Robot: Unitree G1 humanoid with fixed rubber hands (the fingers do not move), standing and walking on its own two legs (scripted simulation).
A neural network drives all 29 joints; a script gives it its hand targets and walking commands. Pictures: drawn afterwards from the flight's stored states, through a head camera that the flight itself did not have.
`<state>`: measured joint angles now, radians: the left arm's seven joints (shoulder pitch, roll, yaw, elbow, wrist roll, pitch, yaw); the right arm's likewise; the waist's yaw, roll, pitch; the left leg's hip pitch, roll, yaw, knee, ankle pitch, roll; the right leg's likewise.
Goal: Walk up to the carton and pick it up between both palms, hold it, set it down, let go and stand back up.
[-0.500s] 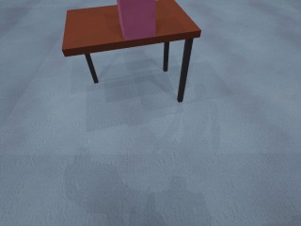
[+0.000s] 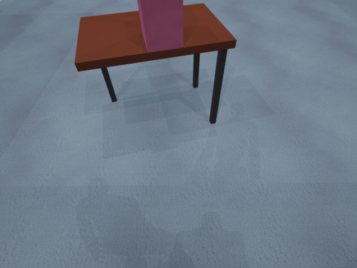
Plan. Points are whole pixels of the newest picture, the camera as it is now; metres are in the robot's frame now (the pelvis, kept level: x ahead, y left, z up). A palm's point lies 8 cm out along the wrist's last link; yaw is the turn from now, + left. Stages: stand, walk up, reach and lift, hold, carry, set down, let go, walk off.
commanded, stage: stand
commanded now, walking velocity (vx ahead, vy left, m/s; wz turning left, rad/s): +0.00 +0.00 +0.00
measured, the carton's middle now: (159, 10) +1.22 +0.14 +0.06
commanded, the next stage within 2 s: none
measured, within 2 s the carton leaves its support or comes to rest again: neither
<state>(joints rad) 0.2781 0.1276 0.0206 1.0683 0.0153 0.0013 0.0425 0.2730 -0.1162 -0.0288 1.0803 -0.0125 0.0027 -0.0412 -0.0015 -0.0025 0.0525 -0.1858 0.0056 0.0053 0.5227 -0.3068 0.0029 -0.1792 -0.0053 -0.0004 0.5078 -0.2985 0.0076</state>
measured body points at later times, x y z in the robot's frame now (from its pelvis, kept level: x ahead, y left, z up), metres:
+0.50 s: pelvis -0.02 +0.00 +0.00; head -0.01 +0.00 +0.45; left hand -0.03 +0.20 -0.16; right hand -0.04 -0.20 -0.16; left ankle -0.02 +0.12 -0.74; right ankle -0.01 -0.13 -0.74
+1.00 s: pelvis -0.02 +0.00 +0.00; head -0.01 +0.00 +0.45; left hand -0.05 +0.19 -0.16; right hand -0.05 -0.20 -0.16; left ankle -0.02 +0.12 -0.74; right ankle -0.02 -0.13 -0.74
